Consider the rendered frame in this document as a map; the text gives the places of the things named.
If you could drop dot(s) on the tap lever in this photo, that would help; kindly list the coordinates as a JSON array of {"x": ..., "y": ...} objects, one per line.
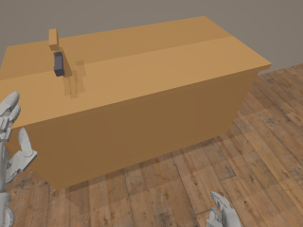
[{"x": 58, "y": 64}]

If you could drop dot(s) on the robot left hand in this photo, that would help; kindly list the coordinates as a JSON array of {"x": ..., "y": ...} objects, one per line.
[{"x": 9, "y": 112}]

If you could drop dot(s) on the left robot forearm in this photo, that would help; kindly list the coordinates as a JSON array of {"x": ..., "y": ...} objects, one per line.
[{"x": 7, "y": 216}]

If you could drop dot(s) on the counter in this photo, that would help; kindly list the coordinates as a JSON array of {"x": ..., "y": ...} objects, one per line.
[{"x": 128, "y": 95}]

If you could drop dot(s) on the robot right hand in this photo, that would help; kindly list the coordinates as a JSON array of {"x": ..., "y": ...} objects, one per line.
[{"x": 227, "y": 218}]

